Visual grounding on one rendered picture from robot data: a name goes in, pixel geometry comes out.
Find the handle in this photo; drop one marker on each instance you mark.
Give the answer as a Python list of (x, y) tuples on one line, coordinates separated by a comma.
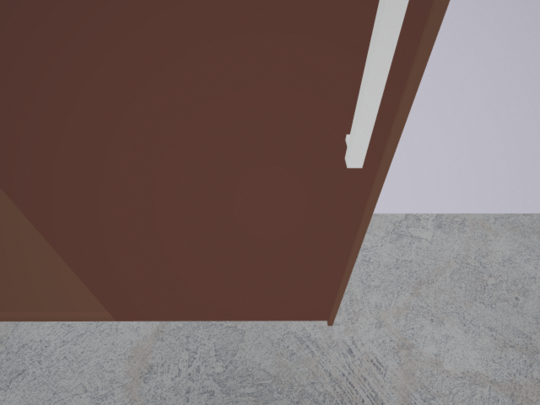
[(388, 23)]

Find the wardrobe door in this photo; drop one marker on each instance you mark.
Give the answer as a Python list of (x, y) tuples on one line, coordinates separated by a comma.
[(33, 277), (186, 158)]

